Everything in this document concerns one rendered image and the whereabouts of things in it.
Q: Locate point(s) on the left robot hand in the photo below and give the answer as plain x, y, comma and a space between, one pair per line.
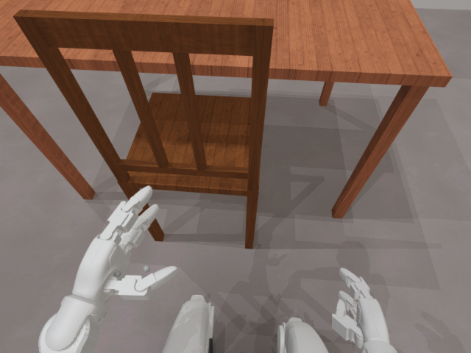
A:
110, 252

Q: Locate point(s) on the robot left thigh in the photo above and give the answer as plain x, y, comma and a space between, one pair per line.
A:
192, 328

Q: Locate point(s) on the left robot forearm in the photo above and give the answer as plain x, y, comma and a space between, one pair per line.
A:
74, 329

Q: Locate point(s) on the table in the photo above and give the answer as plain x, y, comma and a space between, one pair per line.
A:
357, 41

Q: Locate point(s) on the chair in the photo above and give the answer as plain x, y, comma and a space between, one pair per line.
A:
185, 142

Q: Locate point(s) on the robot thigh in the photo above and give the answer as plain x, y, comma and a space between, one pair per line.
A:
298, 337
192, 328

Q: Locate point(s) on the robot right thigh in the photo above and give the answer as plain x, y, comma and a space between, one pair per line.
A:
298, 337

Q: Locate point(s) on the right robot hand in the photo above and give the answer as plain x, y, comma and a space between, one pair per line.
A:
365, 321

